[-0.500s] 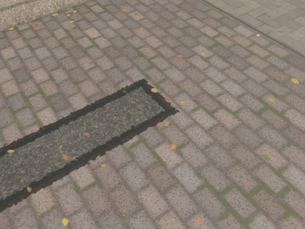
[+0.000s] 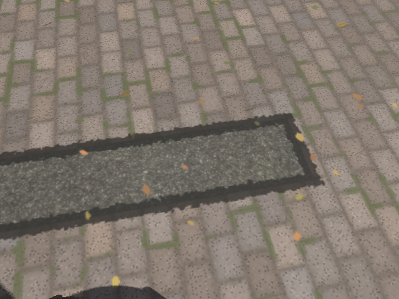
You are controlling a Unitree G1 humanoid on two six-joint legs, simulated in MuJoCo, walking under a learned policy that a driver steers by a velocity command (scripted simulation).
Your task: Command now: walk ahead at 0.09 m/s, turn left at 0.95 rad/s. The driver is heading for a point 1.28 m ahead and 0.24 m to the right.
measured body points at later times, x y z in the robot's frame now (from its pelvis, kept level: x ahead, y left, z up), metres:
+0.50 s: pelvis +0.22 -0.06 +0.01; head +0.23 -0.09 +0.46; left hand +0.12 +0.20 -0.10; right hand +0.43 -0.27 -0.10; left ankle +0.27 +0.11 -0.66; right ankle +0.14 -0.16 -0.73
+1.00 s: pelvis +0.60 +0.02 +0.00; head +0.62 +0.01 +0.45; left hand +0.81 +0.27 -0.09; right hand +0.54 -0.27 -0.13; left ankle +0.48 +0.12 -0.73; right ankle +0.72 -0.11 -0.65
